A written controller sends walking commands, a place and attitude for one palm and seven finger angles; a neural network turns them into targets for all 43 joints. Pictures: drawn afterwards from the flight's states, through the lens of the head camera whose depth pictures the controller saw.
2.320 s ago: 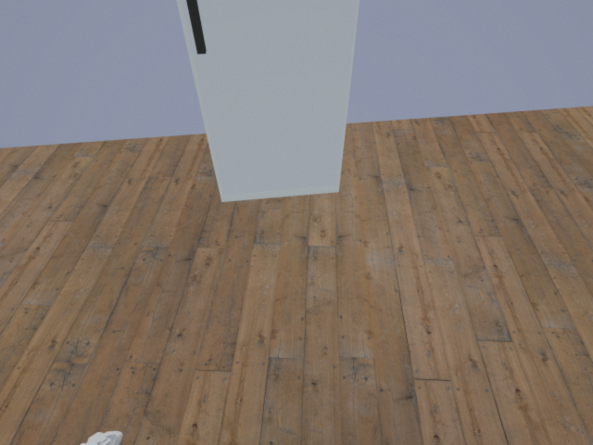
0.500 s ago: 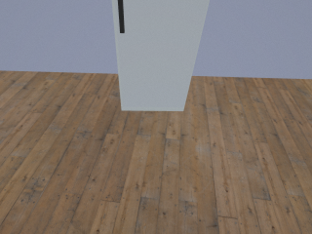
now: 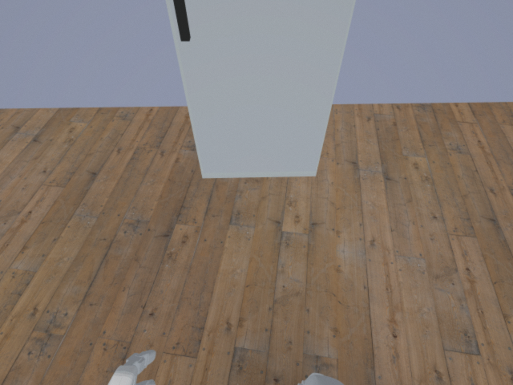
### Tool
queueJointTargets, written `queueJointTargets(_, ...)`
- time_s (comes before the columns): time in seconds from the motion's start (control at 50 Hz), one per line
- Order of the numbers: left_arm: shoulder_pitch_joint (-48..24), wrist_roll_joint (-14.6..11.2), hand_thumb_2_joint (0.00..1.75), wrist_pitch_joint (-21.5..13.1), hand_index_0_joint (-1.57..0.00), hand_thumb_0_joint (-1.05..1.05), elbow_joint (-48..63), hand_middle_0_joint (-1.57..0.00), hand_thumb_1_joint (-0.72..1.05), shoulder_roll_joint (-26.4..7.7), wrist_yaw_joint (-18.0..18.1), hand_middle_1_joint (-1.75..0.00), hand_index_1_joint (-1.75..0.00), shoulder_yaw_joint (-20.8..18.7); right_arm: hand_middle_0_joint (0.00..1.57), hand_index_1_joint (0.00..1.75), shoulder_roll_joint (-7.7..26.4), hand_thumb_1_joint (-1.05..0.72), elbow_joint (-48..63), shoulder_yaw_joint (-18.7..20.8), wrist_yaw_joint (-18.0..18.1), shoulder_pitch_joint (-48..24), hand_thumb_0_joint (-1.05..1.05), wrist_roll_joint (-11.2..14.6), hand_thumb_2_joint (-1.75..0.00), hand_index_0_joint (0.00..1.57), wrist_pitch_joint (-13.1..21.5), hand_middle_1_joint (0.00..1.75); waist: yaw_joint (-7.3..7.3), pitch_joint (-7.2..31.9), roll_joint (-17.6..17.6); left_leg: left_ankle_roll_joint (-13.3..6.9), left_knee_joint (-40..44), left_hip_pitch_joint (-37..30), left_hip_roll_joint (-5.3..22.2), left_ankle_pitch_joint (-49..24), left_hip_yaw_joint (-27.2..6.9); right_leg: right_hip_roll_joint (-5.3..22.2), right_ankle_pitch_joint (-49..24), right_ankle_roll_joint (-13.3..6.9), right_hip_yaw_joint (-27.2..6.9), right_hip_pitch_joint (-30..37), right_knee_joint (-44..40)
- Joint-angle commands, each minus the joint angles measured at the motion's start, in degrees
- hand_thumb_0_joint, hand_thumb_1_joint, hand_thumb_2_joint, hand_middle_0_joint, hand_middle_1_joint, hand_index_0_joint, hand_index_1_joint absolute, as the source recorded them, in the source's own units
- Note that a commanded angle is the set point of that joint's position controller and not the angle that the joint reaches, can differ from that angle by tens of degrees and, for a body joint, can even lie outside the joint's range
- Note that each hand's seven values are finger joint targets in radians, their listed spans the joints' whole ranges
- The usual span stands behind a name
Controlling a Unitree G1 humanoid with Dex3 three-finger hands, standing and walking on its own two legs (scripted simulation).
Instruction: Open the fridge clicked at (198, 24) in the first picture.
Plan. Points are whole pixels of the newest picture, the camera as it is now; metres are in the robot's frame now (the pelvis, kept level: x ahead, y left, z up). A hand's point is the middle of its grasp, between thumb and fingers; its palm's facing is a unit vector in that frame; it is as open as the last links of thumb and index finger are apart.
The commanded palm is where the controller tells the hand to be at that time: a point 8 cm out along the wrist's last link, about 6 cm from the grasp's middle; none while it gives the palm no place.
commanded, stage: walk to a spot facing it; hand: left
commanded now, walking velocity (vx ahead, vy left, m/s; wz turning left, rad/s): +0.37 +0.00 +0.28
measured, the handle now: out of the picture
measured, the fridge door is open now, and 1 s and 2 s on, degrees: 0 0 0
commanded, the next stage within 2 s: turn to face it in 0.34 s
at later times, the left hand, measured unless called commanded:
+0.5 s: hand (129, 378) +0.16 +0.23 -0.16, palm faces +0.19 -0.97 -0.15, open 7.3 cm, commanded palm none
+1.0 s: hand (166, 271) +0.36 +0.20 -0.15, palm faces +0.12 -0.98 -0.18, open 7.3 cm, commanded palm none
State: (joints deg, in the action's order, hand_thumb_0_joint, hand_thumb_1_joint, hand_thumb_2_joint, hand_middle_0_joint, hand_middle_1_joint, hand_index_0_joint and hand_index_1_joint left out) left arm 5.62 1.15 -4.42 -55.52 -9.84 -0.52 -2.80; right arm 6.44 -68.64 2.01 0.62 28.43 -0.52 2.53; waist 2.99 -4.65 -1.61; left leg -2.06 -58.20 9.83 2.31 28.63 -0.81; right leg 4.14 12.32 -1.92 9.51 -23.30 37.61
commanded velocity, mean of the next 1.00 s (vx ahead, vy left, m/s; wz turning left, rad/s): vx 0.22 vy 0.00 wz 0.01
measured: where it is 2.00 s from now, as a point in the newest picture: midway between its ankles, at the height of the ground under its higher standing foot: (244, 278)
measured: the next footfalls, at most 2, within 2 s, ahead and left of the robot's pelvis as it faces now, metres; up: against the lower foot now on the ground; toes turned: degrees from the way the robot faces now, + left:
left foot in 0.32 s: +0.27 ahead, +0.13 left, +0.00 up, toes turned +15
right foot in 0.80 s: +0.42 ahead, -0.06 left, +0.00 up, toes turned -3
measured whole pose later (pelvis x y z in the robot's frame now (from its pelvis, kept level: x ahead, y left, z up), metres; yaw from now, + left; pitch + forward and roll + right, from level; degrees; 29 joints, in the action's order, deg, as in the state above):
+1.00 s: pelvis +0.36 +0.03 +0.02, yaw +4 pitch -1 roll -1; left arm 17.0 1.3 -1.9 -61.8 -6.9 1.2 -1.9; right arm 8.0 -63.7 2.8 -0.2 16.5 -1.3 0.0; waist 0.1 -1.4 -2.0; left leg 0.8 -55.8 23.6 6.3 22.9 5.0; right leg 0.1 12.9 -2.8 7.3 -12.8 26.8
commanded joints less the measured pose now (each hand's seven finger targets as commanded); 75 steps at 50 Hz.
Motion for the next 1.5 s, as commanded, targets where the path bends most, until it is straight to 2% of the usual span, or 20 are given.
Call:
queueJointTargets(0.0,13.3,0.5,0.90,0.1,-0.20,0.00,-3.1,-0.20,0.90,-6.9,1.6,-0.30,-0.30,-1.5,0.20,0.30,4.0,-0.90,8.0,1.4,-0.6,-6.5,0.00,-0.7,-0.90,0.20,0.8,0.30,-4.92,0.4,8.5,-0.6,-18.4,25.5,6.3,-8.7,-1.3,19.7,11.8,-7.1,-22.7,12.2,-25.4)
queueJointTargets(0.1,10.7,1.0,0.90,-0.2,-0.20,0.00,-2.5,-0.20,0.90,-5.1,1.6,-0.30,-0.30,-1.1,0.20,0.30,2.0,-0.90,9.4,1.6,-1.9,-6.9,0.00,-1.0,-0.90,0.20,-1.8,0.30,-0.44,-2.5,8.6,2.0,0.4,17.1,6.6,-13.6,3.6,14.3,8.3,-4.3,-6.0,-0.5,-28.6)
queueJointTargets(0.24,14.8,0.7,0.90,0.3,-0.20,0.00,-4.0,-0.20,0.90,-9.6,1.2,-0.30,-0.30,-1.2,0.20,0.30,5.2,-0.90,14.1,1.5,-3.2,-16.3,0.00,-0.8,-0.90,0.20,-0.3,0.30,-2.74,-2.0,6.3,0.9,19.3,11.9,3.2,-15.2,8.9,14.7,2.0,-4.0,-3.5,10.1,-23.5)
queueJointTargets(0.28,14.7,0.4,0.90,0.7,-0.20,0.00,-3.9,-0.20,0.90,-9.4,1.1,-0.30,-0.30,-1.3,0.20,0.30,8.8,-0.90,11.9,2.3,-2.6,-7.6,0.00,-1.1,-0.90,0.20,0.4,0.30,1.70,2.2,-0.2,0.1,27.3,-3.9,0.9,-15.3,9.7,11.1,-6.3,-1.8,1.7,7.3,-7.7)
queueJointTargets(0.32,14.9,-0.3,0.90,0.8,-0.20,0.00,-0.3,-0.20,0.90,-5.3,0.2,-0.30,-0.30,-0.4,0.20,0.30,20.1,-0.90,9.8,4.6,-0.9,4.1,0.00,-1.3,-0.90,0.20,0.7,0.30,4.49,8.8,-20.6,-9.3,43.2,-18.9,21.8,-16.6,-25.7,-2.0,22.0,3.4,1.9,-12.7,27.3)
queueJointTargets(0.34,11.7,0.0,0.90,1.1,-0.20,0.00,0.0,-0.20,0.90,-6.7,0.8,-0.30,-0.30,-0.4,0.20,0.30,18.8,-0.90,9.2,4.0,-0.1,1.6,0.00,-0.8,-0.90,0.20,0.5,0.30,4.31,8.7,-15.5,-10.2,44.4,-16.3,22.7,-15.6,-26.0,0.3,20.4,2.4,-5.2,-15.6,34.7)
queueJointTargets(0.38,10.3,0.2,0.90,1.1,-0.20,0.00,-1.4,-0.20,0.90,-6.0,0.2,-0.30,-0.30,-0.6,0.20,0.30,13.9,-0.90,11.4,2.5,0.4,-6.1,0.00,-0.5,-0.90,0.20,1.1,0.30,0.82,3.5,-5.3,-9.0,43.8,-8.0,19.4,-21.0,-16.9,4.4,10.9,2.7,-7.9,-16.5,36.3)
queueJointTargets(0.48,17.1,0.4,0.90,3.3,-0.20,0.00,-5.3,-0.20,0.90,-2.5,0.6,-0.30,-0.30,0.1,0.20,0.30,9.1,-0.90,10.2,1.0,0.9,-9.6,0.00,-0.2,-0.90,0.20,2.5,0.30,-3.97,5.5,-3.2,-5.9,43.5,-3.4,12.7,-47.2,0.8,3.7,3.4,4.4,-6.8,-6.7,26.8)
queueJointTargets(0.66,9.9,0.2,0.90,4.3,-0.20,0.00,-3.5,-0.20,0.90,-1.0,1.3,-0.30,-0.30,0.4,0.20,0.30,9.1,-0.90,6.8,1.1,1.5,-7.4,0.00,-0.7,-0.90,0.20,0.5,0.30,-2.45,0.0,-6.0,-5.6,39.0,-2.7,13.3,-48.5,5.3,0.5,0.8,3.0,-4.4,1.2,3.4)
queueJointTargets(0.74,16.1,0.6,0.90,3.3,-0.20,0.00,-5.4,-0.20,0.90,-3.5,1.0,-0.30,-0.30,-0.1,0.20,0.30,8.7,-0.90,5.8,1.1,1.3,-6.9,0.00,-0.5,-0.90,0.20,-0.2,0.30,-5.23,1.1,-2.4,-2.8,29.2,0.7,11.4,-31.7,6.3,-0.9,-4.0,1.6,-2.9,13.7,-8.6)
queueJointTargets(0.78,24.0,0.6,0.90,1.8,-0.20,0.00,-7.7,-0.20,0.90,-10.4,1.5,-0.30,-0.30,-1.5,0.20,0.30,4.3,-0.90,7.2,0.6,0.5,-5.4,0.00,0.0,-0.90,0.20,0.4,0.30,-6.89,5.3,16.9,2.0,6.1,17.6,1.0,-3.6,12.7,16.5,-18.1,-7.4,-26.8,27.6,-16.9)
queueJointTargets(0.8,26.8,-0.2,0.90,1.4,-0.20,0.00,-8.0,-0.20,0.90,-11.4,1.7,-0.30,-0.30,-1.7,0.20,0.30,5.6,-0.90,8.4,0.3,0.6,-8.3,0.00,0.0,-0.90,0.20,-0.2,0.30,-8.58,8.5,17.4,2.2,-3.5,19.7,0.4,8.1,7.1,19.6,-19.5,-12.5,-33.4,27.6,-21.2)
queueJointTargets(0.86,16.8,-0.1,0.90,1.8,-0.20,0.00,-5.4,-0.20,0.90,-7.2,2.5,-0.30,-0.30,-1.3,0.20,0.30,5.9,-0.90,8.3,1.2,-0.1,-12.3,0.00,-0.4,-0.90,0.20,-0.7,0.30,-5.34,2.8,5.6,2.1,-8.2,21.8,5.3,-2.2,2.1,15.5,1.0,-11.3,-25.7,15.8,-24.5)
queueJointTargets(0.92,13.5,0.4,0.90,1.5,-0.20,0.00,-4.3,-0.20,0.90,-5.6,2.1,-0.30,-0.30,-1.0,0.20,0.30,3.7,-0.90,7.4,1.2,-0.7,-9.6,0.00,-0.9,-0.90,0.20,-1.7,0.30,-2.82,1.0,7.5,3.3,0.8,15.4,5.4,-6.6,4.7,11.6,6.6,-8.1,-17.8,6.2,-27.3)
queueJointTargets(1.1,14.4,0.1,0.90,2.0,-0.20,0.00,-5.5,-0.20,0.90,-6.9,0.9,-0.30,-0.30,-2.1,0.20,0.30,3.8,-0.90,8.2,1.1,-1.0,-7.5,0.00,-0.7,-0.90,0.20,0.2,0.30,-1.72,0.2,6.4,2.9,28.1,0.0,1.1,-13.7,10.5,7.4,16.7,-5.7,-13.0,2.3,-22.5)
queueJointTargets(1.12,14.4,0.0,0.90,2.3,-0.20,0.00,-5.3,-0.20,0.90,-5.6,0.7,-0.30,-0.30,-1.8,0.20,0.30,5.0,-0.90,7.2,1.2,-0.6,-4.8,0.00,-0.6,-0.90,0.20,0.5,0.30,-0.54,0.0,2.3,3.0,30.9,-5.7,1.5,-12.0,9.4,5.5,18.1,-4.7,-11.8,-2.0,-18.4)
queueJointTargets(1.16,12.5,-0.2,0.90,2.5,-0.20,0.00,-2.6,-0.20,0.90,-0.3,0.0,-0.30,-0.30,-0.9,0.20,0.30,12.8,-0.90,5.9,3.0,0.3,4.4,0.00,-1.5,-0.90,0.20,0.7,0.30,2.69,-1.2,-16.6,-4.4,47.5,-8.9,19.3,8.5,-16.8,-3.9,17.7,-0.4,-1.6,-13.0,7.5)
queueJointTargets(1.18,9.1,0.4,0.90,2.4,-0.20,0.00,-0.8,-0.20,0.90,-1.4,0.2,-0.30,-0.30,-1.0,0.20,0.30,13.7,-0.90,5.8,3.0,0.6,5.2,0.00,-1.6,-0.90,0.20,0.6,0.30,3.17,-2.3,-16.4,-7.3,52.3,-6.1,22.9,11.9,-23.6,-3.0,18.8,-0.8,-4.9,-16.0,17.7)
queueJointTargets(1.3,11.5,0.3,0.90,2.8,-0.20,0.00,-3.2,-0.20,0.90,-0.3,-0.7,-0.30,-0.30,-0.9,0.20,0.30,7.9,-0.90,7.8,1.0,1.2,-4.6,0.00,-0.8,-0.90,0.20,2.4,0.30,-2.91,0.0,-4.4,-6.7,49.0,-2.5,15.1,-20.0,-1.5,2.4,4.4,1.2,-6.9,-10.5,19.7)
queueJointTargets(1.48,9.1,0.4,0.90,2.5,-0.20,0.00,-2.3,-0.20,0.90,-0.5,-0.2,-0.30,-0.30,-0.9,0.20,0.30,8.1,-0.90,5.1,1.9,0.8,-3.7,0.00,-1.1,-0.90,0.20,0.7,0.30,-3.46,-0.2,-4.4,-4.5,39.3,0.3,13.0,-23.8,4.4,-1.7,-1.0,1.1,-0.4,6.3,-5.1)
